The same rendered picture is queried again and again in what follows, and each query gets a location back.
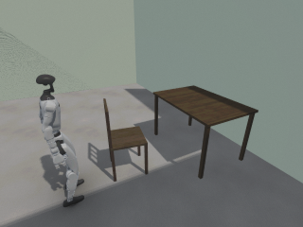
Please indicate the table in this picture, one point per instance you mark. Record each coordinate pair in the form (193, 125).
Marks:
(207, 108)

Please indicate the robot thigh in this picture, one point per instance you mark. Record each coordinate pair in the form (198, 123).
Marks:
(69, 157)
(67, 141)

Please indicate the chair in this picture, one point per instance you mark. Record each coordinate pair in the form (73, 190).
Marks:
(131, 137)

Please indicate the right robot upper arm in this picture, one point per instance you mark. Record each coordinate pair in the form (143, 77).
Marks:
(49, 109)

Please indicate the right robot thigh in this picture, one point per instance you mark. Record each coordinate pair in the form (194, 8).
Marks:
(69, 157)

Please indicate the left robot upper arm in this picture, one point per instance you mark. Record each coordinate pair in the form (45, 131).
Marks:
(40, 114)

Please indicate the left robot thigh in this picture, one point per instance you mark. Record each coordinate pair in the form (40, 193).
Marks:
(67, 141)

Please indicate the right robot hand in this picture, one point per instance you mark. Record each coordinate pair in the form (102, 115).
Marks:
(57, 159)

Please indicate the right robot forearm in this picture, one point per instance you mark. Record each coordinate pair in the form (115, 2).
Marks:
(49, 137)

